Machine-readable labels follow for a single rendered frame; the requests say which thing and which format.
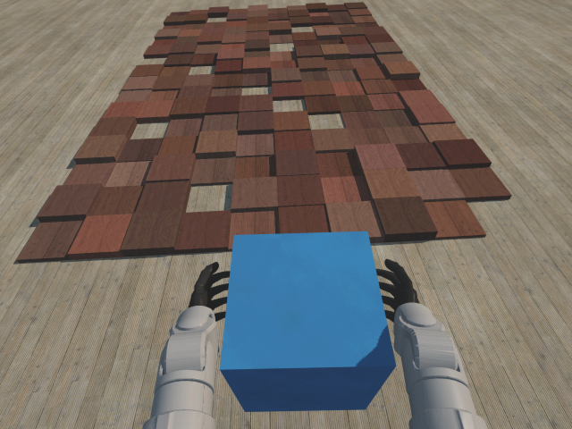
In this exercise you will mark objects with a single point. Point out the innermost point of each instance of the left robot hand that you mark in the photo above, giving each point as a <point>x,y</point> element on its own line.
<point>203,292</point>

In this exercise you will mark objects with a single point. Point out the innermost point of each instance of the robot right forearm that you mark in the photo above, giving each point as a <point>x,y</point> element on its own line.
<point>435,379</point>

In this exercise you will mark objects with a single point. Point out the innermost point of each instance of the right robot hand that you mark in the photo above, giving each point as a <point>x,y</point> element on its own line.
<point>402,290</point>

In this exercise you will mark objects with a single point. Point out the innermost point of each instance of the robot left forearm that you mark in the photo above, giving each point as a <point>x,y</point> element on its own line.
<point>185,382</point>

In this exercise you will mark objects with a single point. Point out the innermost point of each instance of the carton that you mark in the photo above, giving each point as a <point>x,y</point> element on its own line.
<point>305,327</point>

